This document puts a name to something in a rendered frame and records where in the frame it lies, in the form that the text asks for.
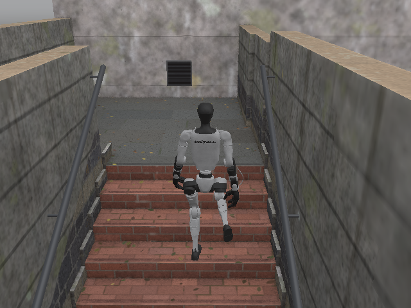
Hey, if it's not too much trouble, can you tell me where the stairs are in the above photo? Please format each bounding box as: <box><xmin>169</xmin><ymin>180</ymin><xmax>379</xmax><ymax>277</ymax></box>
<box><xmin>76</xmin><ymin>166</ymin><xmax>281</xmax><ymax>308</ymax></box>

